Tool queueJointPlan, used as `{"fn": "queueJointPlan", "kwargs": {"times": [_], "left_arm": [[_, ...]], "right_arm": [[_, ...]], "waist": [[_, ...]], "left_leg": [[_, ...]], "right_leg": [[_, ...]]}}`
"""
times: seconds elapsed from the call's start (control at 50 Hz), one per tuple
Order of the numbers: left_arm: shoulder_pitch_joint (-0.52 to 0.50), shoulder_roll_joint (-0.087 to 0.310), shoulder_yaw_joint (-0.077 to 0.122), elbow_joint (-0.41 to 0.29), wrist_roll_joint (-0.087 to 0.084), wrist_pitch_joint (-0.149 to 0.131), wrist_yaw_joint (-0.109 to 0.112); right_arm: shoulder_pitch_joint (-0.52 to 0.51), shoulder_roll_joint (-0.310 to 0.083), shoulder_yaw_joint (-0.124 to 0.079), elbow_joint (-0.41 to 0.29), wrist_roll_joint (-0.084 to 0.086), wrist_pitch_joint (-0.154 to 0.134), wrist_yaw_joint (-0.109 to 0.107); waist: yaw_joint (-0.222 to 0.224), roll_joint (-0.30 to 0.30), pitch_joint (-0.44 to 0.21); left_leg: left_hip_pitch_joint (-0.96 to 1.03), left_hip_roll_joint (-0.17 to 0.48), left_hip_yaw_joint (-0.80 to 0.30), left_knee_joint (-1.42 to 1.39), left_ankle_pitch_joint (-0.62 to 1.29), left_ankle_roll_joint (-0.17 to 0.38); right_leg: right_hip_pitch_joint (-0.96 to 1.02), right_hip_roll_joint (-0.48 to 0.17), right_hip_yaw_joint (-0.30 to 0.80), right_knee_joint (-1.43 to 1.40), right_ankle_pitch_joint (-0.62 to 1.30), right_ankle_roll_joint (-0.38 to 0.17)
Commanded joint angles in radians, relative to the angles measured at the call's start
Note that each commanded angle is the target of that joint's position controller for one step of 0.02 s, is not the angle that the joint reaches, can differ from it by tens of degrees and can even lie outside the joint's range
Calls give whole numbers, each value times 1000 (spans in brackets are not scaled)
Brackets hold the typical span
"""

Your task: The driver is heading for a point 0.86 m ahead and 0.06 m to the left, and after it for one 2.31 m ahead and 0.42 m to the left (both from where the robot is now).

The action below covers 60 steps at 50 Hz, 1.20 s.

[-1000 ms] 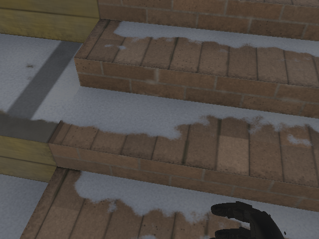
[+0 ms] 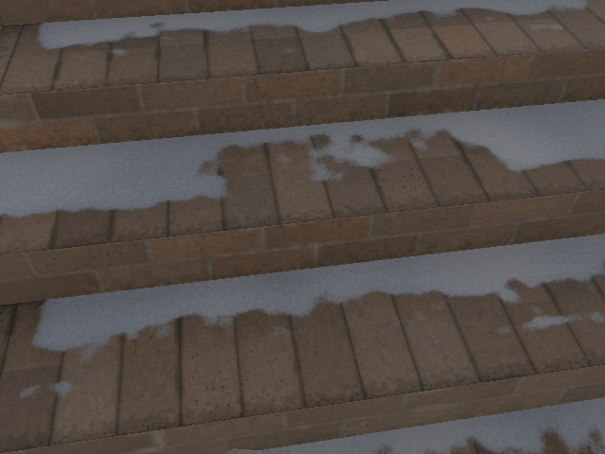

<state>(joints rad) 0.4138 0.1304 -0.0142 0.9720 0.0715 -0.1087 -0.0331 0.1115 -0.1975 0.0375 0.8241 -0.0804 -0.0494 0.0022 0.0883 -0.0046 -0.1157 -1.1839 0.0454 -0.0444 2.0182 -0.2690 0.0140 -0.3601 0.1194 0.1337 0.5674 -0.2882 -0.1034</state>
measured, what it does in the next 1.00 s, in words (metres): climbs: left foot 0.14 m higher, then right foot 0.15 m higher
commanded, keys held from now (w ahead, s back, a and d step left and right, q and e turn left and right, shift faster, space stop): w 1.00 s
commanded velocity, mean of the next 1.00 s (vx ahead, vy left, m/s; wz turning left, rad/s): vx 0.46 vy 0.00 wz -0.10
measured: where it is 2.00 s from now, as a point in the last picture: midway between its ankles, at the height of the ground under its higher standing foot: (320, 141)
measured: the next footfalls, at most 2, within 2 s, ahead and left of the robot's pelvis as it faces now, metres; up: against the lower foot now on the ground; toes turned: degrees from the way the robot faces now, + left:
left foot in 0.22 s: +0.25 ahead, +0.22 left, +0.14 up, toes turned +1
right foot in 0.92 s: +0.67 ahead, +0.04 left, +0.29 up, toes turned -10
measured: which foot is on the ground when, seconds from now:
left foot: up 0.00-0.20, down 0.22-0.96, up 0.98-1.00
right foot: down 0.00-0.24, up 0.26-0.90, down 0.92-1.00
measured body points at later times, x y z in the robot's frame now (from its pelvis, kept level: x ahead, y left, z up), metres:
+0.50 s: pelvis +0.20 +0.16 +0.12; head +0.18 +0.16 +0.57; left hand +0.39 +0.37 +0.02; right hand +0.13 -0.05 -0.03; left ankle +0.21 +0.22 -0.59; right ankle +0.26 +0.00 -0.40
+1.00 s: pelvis +0.49 +0.11 +0.18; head +0.53 +0.14 +0.63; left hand +0.71 +0.29 +0.08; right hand +0.40 -0.11 +0.05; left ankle +0.27 +0.23 -0.45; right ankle +0.63 +0.05 -0.44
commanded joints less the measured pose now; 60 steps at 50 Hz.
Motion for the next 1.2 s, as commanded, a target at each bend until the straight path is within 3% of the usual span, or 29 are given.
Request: {"fn": "queueJointPlan", "kwargs": {"times": [0.02, 0.1, 0.14, 0.2, 0.22, 0.24, 0.26, 0.3, 0.36, 0.38, 0.42, 0.44, 0.46, 0.52, 0.54, 0.6, 0.62, 0.64, 0.66, 0.68, 0.84, 0.88, 0.92, 0.94, 0.96, 0.98, 1.02, 1.08, 1.2], "left_arm": [[157, 105, 11, 37, 10, -13, 6], [166, 111, -6, 75, 24, -18, 1], [10, 185, 7, 16, -43, -1, -32], [-103, 279, 35, -50, -74, -22, -37], [-41, 258, 43, -27, -51, -29, -32], [27, 134, 32, -43, -24, -29, -52], [-17, 129, 51, -56, -39, -17, -48], [-120, 98, 59, -64, -67, -29, -23], [-63, 84, 31, -17, -22, 6, -6], [-156, 34, 11, -164, -41, 6, 7], [-210, -5, -9, -206, -109, 25, 32], [-261, 114, 6, -142, -70, 26, -17], [-263, 156, 23, -146, -41, 23, -26], [-324, 145, 34, -140, -40, 23, -39], [-320, 79, 23, -196, -46, 48, -2], [-345, 71, 31, -182, -50, 80, 23], [-447, 30, 9, -240, -167, 77, 46], [-531, -9, -6, -273, -185, 68, 59], [-491, 22, 15, -283, -22, 71, 48], [-516, 28, 23, -290, -2, 72, 45], [-731, -44, -33, -474, -59, 82, 3], [-555, -28, -25, -434, -93, 87, 10], [-144, 73, 29, -311, -91, 82, 37], [-28, 123, 57, -253, -69, 66, 46], [50, 256, 101, -219, -55, 62, 49], [-6, 259, 111, -220, -60, 84, 46], [-182, 176, 101, -168, -69, 62, 34], [-161, -12, 48, -37, -26, 21, 35], [-19, 45, 37, 47, -47, -39, 7]], "right_arm": [[-119, -41, 7, -83, -9, -8, 7], [-261, -19, 25, -158, -16, -7, -4], [-400, -7, 35, -227, 11, 33, 36], [-108, -89, -1, -120, 26, 2, 73], [3, -130, -24, -70, 35, -30, 63], [219, -240, -51, -6, 12, -57, 50], [510, -311, -71, 59, -8, -41, 43], [418, -300, -71, 111, 33, -67, 49], [61, -24, -18, 114, 41, -49, 31], [163, 111, 4, 155, 102, -27, 20], [213, 77, -20, 259, 117, -29, 48], [87, -3, -14, 206, -43, -61, 29], [88, -31, -29, 188, -42, -69, 24], [214, -41, -33, 200, -26, -75, 26], [309, -21, -49, 222, 147, -92, -8], [484, -25, -61, 263, 94, -105, -41], [473, 61, -37, 267, 147, -62, 10], [534, 66, -37, 285, 123, -38, 19], [579, -34, -66, 259, 38, -69, -23], [583, -16, -66, 263, 33, -83, -32], [629, 7, -67, 272, 87, -56, -64], [536, -46, -64, 216, 92, -58, -49], [483, -175, -97, 194, 110, -88, -30], [462, -173, -106, 171, 122, -109, -11], [485, -114, -101, 113, 141, -117, 14], [410, -157, -135, 96, 87, -122, 29], [316, -14, -113, 4, 53, -87, 17], [248, 108, -68, -88, 49, -42, -11], [130, 127, -37, -124, 59, -1, -30]], "waist": [[34, -77, 131], [25, -66, 113], [-43, -104, 108], [-148, -150, 61], [-149, -107, -38], [-185, 228, -200], [-301, 358, -277], [-203, 294, 57], [-21, 16, 47], [-38, 73, -70], [-43, 19, 52], [-23, -10, 228], [-53, -13, 168], [-99, 49, 92], [-42, -90, 137], [-113, 30, 152], [-151, 68, 88], [-196, 111, 125], [-152, 91, 226], [-161, 81, 232], [-195, 58, 252], [-99, 126, 123], [99, 228, -126], [133, 211, -204], [121, -103, -312], [86, -101, -376], [-55, 99, -107], [-158, 47, 127], [-161, -12, 150]], "left_leg": [[-417, 57, -58, 37, -21, 24], [-287, 116, -6, -286, 14, 57], [433, 61, 143, -575, -361, 1], [551, -53, 155, -835, -298, 24], [720, -62, 80, -978, -186, 65], [1109, 108, -484, -1244, -45, 241], [1339, 238, -1056, -1572, -427, 239], [998, 222, -888, -1624, -725, 100], [626, 188, -530, -1528, -465, 153], [794, 224, -510, -1610, -188, 135], [816, 147, -280, -1575, -58, 109], [651, 118, -272, -1602, -195, 75], [671, 116, -251, -1649, -169, 101], [854, 118, -163, -1745, -31, 144], [831, 127, -114, -1785, 4, 124], [1041, 132, -141, -1824, -20, 167], [1202, 138, -134, -1756, 80, 179], [1321, 160, -161, -1737, 127, 192], [1331, 208, -213, -1793, 0, 214], [1362, 213, -217, -1784, 31, 222], [1223, 176, -19, -2043, 579, 181], [1104, 178, 80, -1883, 1462, 162], [1192, 214, 75, -1474, 1759, 136], [1019, 156, 64, -1212, 1530, 103], [687, -54, 42, -695, 710, 40], [699, -148, -45, -356, 96, 51], [534, -47, -56, -179, 172, 66], [349, -18, -65, -41, 117, 125], [60, -8, 48, 12, 204, 89]], "right_leg": [[313, -338, 423, -177, -113, -230], [169, -314, 379, -211, -162, -168], [-441, -309, 287, -438, -281, -151], [-59, -340, 189, -372, 106, -101], [48, -280, 116, -173, 489, -62], [-310, -65, 62, 229, 307, 22], [-626, 81, 259, 610, 48, 32], [-847, 26, 290, 1075, 283, -15], [-662, -101, 147, 1187, 424, -49], [-555, -78, -1, 1391, 233, 14], [-707, -87, -13, 1414, 128, -5], [-831, -111, 168, 1212, 380, -101], [-773, -101, 147, 1111, 408, -102], [-820, -73, 49, 1070, 454, -94], [-661, -146, -94, 873, 398, 10], [-775, -174, -171, 948, 308, 60], [-888, -142, -141, 1027, 241, 67], [-1098, -115, -153, 1198, 125, 52], [-1174, -184, -144, 1235, 53, 44], [-1221, -174, -171, 1334, -18, 39], [-863, -216, -347, 886, -134, -34], [-320, -79, -451, 645, -101, -85], [71, -21, -383, 441, 38, -118], [297, -87, -199, 360, 28, -150], [522, -413, 394, 142, 65, -329], [403, -441, 713, -162, 45, -305], [132, -429, 533, -217, -383, -211], [-157, -367, 240, -235, -262, -140], [-103, -307, -8, -283, 49, -77]]}}
Keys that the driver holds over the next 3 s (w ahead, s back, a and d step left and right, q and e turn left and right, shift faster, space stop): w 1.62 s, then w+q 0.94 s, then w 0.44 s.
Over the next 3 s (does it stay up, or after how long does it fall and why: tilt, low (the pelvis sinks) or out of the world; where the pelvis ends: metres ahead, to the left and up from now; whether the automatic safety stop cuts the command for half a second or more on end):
stays up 1.65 0.24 0.73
